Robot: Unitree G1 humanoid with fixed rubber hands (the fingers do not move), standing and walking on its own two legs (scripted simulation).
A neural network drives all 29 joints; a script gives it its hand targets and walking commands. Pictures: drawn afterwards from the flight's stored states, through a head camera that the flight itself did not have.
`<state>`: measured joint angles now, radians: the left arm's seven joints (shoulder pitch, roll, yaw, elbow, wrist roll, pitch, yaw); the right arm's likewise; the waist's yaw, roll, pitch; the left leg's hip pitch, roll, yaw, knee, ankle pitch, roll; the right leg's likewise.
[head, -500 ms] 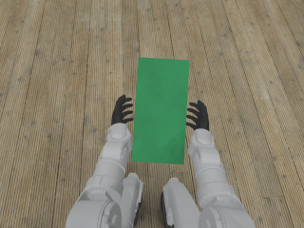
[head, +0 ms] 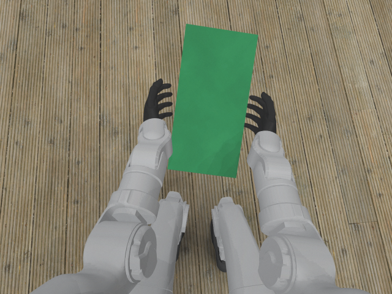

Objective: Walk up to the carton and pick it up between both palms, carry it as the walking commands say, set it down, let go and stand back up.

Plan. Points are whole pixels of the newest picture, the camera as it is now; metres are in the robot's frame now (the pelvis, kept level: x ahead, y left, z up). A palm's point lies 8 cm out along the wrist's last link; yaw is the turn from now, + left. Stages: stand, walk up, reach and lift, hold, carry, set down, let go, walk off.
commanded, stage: set down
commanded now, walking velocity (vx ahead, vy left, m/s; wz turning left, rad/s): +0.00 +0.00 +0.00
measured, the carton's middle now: (208, 106) +0.50 -0.01 -0.15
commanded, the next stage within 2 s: none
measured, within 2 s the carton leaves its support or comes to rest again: neither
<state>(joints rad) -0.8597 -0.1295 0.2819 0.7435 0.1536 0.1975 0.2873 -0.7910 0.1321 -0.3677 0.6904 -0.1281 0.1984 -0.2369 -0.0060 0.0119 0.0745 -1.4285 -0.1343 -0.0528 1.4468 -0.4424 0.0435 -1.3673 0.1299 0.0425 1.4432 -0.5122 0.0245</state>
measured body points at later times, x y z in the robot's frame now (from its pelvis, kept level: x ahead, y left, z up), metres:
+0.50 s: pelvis -0.02 +0.00 -0.06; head +0.27 +0.02 +0.28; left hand +0.49 +0.10 -0.15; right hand +0.47 -0.13 -0.16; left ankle +0.11 +0.08 -0.57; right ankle +0.08 -0.12 -0.57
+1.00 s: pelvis -0.04 -0.01 -0.13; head +0.30 +0.01 +0.15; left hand +0.52 +0.12 -0.24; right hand +0.51 -0.12 -0.25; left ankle +0.11 +0.08 -0.57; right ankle +0.08 -0.12 -0.57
